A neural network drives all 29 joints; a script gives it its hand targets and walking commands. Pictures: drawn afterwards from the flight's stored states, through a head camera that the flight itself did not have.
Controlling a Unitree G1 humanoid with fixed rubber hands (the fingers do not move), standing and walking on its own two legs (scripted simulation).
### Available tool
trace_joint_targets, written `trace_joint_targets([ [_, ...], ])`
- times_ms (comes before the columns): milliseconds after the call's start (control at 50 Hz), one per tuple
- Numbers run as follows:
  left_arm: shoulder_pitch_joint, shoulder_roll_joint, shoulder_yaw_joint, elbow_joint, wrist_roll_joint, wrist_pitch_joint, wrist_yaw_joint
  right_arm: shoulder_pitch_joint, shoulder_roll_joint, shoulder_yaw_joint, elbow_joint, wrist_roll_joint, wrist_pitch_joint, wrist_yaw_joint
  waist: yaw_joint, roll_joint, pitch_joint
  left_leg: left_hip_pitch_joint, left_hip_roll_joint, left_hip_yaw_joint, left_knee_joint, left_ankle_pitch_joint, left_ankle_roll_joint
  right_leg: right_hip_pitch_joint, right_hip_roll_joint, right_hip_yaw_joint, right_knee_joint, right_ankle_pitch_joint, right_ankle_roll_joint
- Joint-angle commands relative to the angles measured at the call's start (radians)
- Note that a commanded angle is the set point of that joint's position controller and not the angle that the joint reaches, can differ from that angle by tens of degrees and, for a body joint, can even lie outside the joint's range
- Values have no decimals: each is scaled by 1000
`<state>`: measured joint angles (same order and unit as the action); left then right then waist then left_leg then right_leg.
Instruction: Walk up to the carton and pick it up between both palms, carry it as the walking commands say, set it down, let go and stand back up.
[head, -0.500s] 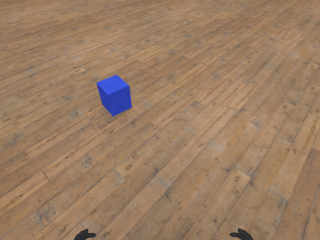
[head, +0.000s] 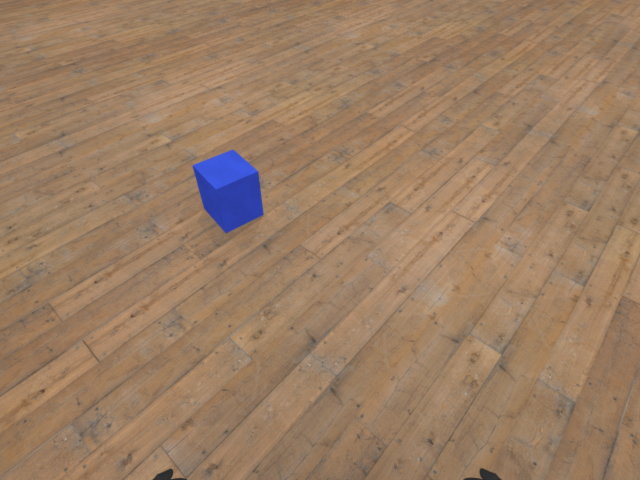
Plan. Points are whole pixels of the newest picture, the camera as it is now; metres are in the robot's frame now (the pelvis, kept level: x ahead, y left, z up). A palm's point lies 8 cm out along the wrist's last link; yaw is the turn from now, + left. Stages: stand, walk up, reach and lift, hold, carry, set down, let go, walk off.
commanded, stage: stand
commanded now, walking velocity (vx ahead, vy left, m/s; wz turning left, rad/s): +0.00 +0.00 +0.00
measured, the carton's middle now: (229, 191) +1.42 +0.40 -0.64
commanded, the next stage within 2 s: walk up in 1.62 s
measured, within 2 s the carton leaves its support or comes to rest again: neither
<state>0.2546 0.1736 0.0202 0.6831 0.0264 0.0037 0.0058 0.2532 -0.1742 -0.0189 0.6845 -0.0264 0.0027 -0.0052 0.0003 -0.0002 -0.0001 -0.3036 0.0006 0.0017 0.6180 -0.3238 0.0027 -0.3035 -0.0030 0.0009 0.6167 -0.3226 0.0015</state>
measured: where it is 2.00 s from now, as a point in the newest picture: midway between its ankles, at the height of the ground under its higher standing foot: outside the picture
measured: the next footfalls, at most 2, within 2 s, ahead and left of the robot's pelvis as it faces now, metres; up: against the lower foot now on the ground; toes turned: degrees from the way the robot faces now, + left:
none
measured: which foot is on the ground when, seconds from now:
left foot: down 0.00-1.00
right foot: down 0.00-1.00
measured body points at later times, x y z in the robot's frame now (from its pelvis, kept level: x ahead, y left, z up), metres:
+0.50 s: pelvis +0.00 +0.00 +0.00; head +0.01 +0.00 +0.45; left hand +0.10 +0.23 -0.12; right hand +0.10 -0.23 -0.12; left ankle +0.00 +0.12 -0.73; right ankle +0.00 -0.12 -0.73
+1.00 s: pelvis +0.00 +0.00 +0.01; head +0.01 +0.00 +0.46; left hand +0.05 +0.24 -0.13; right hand +0.05 -0.24 -0.13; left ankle +0.00 +0.12 -0.73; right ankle +0.00 -0.12 -0.73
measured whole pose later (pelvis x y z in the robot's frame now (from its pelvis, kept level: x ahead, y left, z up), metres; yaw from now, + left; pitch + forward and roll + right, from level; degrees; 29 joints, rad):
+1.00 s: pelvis +0.00 +0.00 +0.01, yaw +0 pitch -1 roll +0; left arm 0.29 0.17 0.04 0.92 0.02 0.00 0.03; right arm 0.29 -0.17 -0.05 0.92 -0.02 0.00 -0.03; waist 0.00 0.00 0.03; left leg -0.22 0.00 0.00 0.50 -0.26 0.00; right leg -0.22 0.00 0.00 0.50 -0.26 0.00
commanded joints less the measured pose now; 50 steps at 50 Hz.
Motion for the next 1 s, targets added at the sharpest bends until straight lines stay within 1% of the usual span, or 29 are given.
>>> trace_joint_targets([
  [0, 0, 83, 23, -61, 0, -14, 3, -1, -83, -24, -61, 0, -14, -3, 0, 1, -28, 9, 47, -62, -109, 150, 33, 10, -44, 59, -106, 144, -33],
  [520, 36, 83, 34, 32, -5, -16, 15, 33, -80, -38, 34, 4, -15, -13, 0, 1, -1, 32, 54, -71, -151, 156, 39, 33, -51, 68, -146, 151, -39],
  [740, 54, 82, 38, 107, -7, -17, 21, 52, -79, -43, 109, 7, -16, -20, -1, 1, 17, 49, 58, -75, -180, 161, 40, 50, -56, 72, -175, 157, -41],
  [980, 76, 75, 42, 220, -11, -16, 28, 74, -74, -44, 221, 10, -16, -27, -1, 0, 41, 75, 64, -78, -220, 169, 40, 76, -63, 76, -217, 165, -40],
])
